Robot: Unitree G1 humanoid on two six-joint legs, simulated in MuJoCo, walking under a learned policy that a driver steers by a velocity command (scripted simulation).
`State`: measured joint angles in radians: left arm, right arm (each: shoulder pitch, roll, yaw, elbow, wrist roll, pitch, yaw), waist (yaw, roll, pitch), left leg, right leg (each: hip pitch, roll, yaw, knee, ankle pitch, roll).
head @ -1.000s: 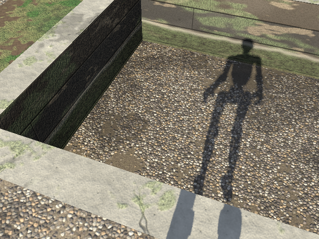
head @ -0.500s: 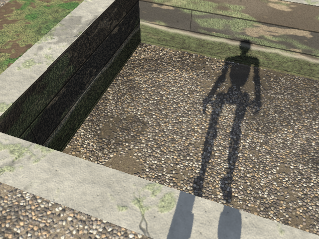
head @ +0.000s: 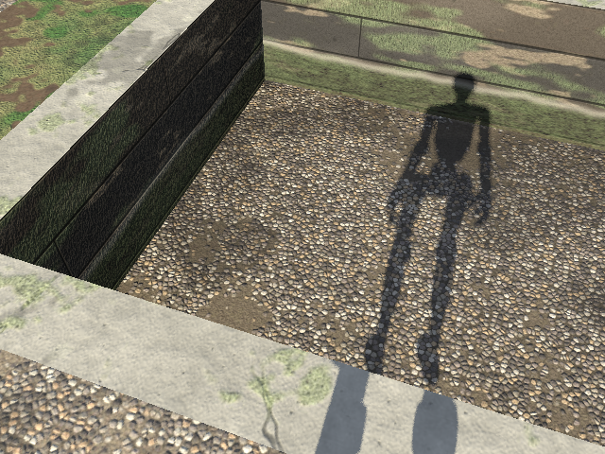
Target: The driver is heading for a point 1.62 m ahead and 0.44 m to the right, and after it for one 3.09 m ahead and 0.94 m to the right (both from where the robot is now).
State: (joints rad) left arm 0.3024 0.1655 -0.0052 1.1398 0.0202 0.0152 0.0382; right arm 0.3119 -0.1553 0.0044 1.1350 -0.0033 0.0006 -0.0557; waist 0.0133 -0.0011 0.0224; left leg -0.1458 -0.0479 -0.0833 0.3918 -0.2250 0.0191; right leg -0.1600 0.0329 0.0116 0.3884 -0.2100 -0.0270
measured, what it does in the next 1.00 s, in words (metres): walks ahead: right foot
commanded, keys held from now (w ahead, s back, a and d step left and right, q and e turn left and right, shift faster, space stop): no key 0.28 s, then w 0.72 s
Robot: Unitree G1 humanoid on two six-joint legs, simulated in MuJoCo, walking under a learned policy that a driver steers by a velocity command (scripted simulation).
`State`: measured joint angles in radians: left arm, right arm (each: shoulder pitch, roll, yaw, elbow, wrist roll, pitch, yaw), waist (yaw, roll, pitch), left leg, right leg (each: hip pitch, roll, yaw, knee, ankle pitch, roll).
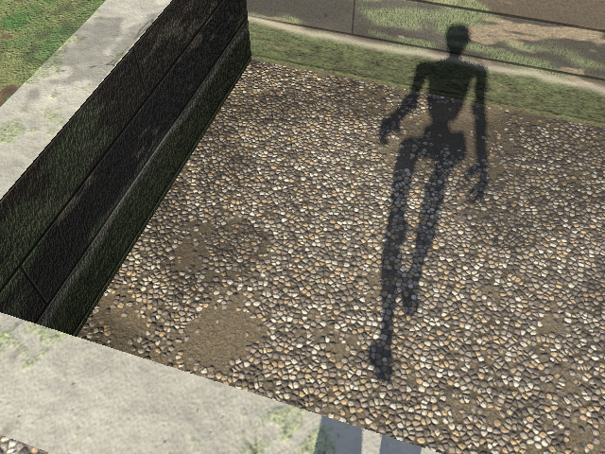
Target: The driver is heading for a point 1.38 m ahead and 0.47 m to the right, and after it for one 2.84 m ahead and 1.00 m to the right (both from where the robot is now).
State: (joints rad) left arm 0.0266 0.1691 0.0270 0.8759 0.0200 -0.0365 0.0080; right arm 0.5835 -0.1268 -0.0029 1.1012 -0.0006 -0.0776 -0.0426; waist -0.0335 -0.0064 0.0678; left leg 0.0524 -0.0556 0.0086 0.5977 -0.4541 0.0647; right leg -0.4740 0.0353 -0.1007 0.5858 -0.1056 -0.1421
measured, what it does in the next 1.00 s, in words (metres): walks ahead: left foot, then right foot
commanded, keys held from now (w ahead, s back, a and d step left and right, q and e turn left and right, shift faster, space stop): w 1.00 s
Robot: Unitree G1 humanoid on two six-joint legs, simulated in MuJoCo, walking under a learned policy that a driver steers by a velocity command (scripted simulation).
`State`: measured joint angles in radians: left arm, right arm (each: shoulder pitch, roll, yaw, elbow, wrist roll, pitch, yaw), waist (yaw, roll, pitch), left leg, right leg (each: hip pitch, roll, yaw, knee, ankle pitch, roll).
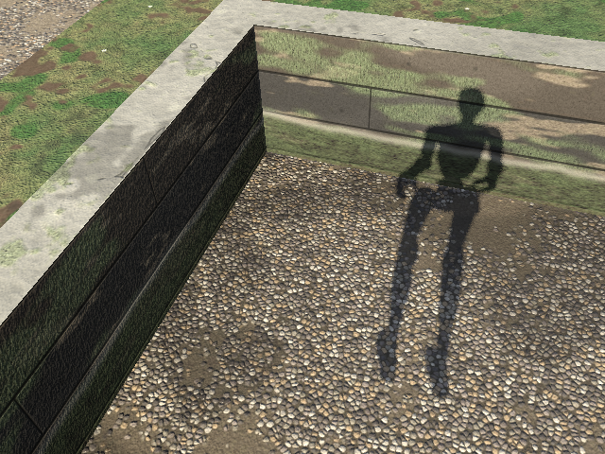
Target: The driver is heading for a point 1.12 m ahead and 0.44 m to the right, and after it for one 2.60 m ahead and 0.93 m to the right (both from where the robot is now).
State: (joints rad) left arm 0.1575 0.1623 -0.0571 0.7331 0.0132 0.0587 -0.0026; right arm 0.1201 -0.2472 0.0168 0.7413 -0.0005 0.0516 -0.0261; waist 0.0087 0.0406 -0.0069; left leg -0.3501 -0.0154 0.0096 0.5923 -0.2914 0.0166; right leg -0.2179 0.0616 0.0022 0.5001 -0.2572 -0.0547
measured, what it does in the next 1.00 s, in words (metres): shifts its weight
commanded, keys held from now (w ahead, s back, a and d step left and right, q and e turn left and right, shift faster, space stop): w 0.36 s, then w+e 0.64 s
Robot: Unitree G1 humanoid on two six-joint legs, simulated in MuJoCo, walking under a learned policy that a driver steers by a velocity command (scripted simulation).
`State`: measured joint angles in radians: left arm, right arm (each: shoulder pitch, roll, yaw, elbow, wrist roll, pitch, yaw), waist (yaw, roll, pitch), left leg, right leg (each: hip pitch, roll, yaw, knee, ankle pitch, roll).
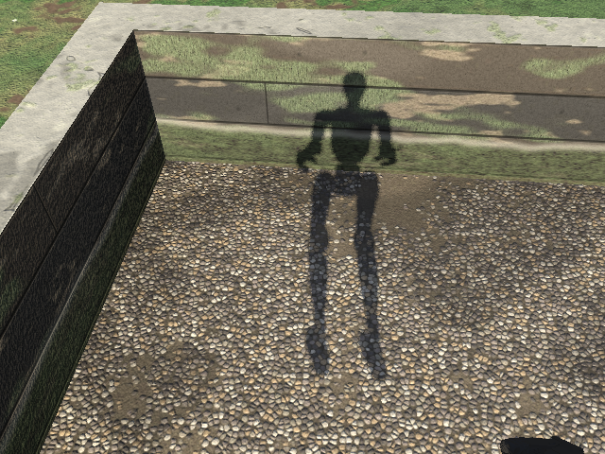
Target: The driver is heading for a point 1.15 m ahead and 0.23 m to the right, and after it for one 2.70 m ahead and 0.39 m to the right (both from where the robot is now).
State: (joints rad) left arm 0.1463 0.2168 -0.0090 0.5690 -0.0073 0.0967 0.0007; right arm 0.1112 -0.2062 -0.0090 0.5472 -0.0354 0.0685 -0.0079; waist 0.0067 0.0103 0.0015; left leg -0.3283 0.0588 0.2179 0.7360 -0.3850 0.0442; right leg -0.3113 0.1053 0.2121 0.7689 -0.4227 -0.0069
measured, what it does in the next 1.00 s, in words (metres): steps on the spot, turning right: left foot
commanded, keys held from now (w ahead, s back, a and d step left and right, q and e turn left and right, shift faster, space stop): w+e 0.70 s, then w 0.30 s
